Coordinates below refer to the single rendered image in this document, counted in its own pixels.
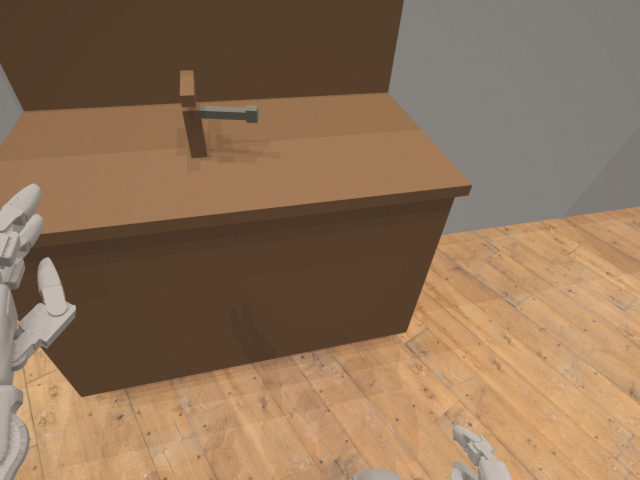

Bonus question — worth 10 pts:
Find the tap lever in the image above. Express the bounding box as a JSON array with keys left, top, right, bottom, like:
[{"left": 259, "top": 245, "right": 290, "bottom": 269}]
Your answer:
[{"left": 199, "top": 105, "right": 259, "bottom": 123}]

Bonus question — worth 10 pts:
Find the counter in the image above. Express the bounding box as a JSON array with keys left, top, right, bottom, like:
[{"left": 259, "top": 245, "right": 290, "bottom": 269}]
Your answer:
[{"left": 0, "top": 0, "right": 472, "bottom": 397}]

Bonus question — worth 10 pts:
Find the robot left forearm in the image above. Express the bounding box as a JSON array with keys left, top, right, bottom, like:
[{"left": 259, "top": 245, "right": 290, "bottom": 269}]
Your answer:
[{"left": 0, "top": 385, "right": 30, "bottom": 480}]

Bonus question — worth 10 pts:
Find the robot left hand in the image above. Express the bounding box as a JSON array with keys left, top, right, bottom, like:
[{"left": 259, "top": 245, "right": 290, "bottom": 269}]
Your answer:
[{"left": 0, "top": 184, "right": 76, "bottom": 386}]

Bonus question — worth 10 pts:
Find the robot right hand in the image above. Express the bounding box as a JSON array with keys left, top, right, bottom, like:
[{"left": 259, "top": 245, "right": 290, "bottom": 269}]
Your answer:
[{"left": 450, "top": 425, "right": 513, "bottom": 480}]

